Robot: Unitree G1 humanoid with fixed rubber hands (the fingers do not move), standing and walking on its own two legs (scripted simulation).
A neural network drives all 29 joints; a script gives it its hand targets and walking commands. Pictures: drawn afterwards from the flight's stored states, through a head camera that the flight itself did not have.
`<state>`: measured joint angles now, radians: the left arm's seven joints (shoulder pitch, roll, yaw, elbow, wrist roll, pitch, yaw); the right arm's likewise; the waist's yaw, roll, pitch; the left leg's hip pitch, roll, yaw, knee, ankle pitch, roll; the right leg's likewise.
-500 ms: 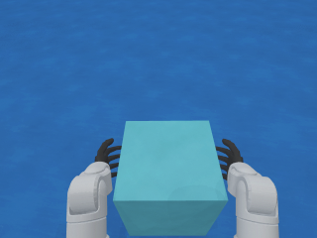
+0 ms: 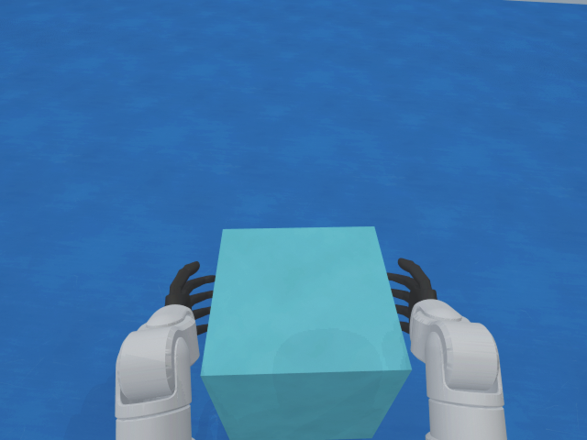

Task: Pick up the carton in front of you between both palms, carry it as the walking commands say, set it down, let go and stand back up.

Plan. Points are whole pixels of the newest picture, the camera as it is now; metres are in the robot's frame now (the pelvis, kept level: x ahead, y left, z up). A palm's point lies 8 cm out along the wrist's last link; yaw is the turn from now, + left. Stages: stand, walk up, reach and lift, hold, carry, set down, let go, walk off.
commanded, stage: carry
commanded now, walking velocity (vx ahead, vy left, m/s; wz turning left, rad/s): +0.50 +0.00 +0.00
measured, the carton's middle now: (300, 338) +0.28 +0.00 -0.01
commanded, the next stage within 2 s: none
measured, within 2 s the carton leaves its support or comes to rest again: neither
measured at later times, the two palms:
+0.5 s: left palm (214, 172) +0.52 +0.14 +0.09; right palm (388, 172) +0.53 -0.16 +0.08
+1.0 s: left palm (197, 157) +0.57 +0.18 +0.08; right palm (362, 151) +0.59 -0.12 +0.08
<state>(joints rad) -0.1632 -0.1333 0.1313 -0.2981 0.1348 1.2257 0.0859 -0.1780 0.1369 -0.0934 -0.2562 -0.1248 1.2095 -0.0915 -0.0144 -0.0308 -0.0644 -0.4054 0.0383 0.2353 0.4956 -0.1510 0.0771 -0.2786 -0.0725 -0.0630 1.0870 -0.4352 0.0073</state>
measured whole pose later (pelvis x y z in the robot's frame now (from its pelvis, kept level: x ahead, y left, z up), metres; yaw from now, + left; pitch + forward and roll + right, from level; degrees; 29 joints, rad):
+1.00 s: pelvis +0.32 +0.01 +0.00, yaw +4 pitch +4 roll -1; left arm -0.17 -0.14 0.11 -0.31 0.13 1.22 0.09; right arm -0.17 0.13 -0.11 -0.32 -0.13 1.23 -0.09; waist 0.01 0.01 -0.11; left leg -0.16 0.05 0.14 0.54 -0.43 -0.01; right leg -0.35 -0.07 -0.19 0.58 -0.28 -0.01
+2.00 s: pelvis +0.24 +0.01 +0.00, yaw +4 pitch +1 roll +0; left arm -0.24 -0.15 0.20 0.24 0.26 0.70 0.03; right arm -0.24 0.15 -0.19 0.24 -0.27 0.71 -0.03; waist 0.00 0.00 -0.07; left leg -0.22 0.03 0.16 0.54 -0.34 0.02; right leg -0.38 -0.09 -0.17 0.51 -0.14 -0.01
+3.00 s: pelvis +0.23 +0.00 +0.01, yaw +15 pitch -6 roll +0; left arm -0.24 -0.15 0.21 0.26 0.25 0.69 0.02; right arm -0.24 0.15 -0.18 0.24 -0.27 0.72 -0.03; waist 0.01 0.02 0.04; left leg -0.07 -0.03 -0.04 0.44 -0.25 0.01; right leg -0.15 -0.01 0.06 0.40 -0.14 0.03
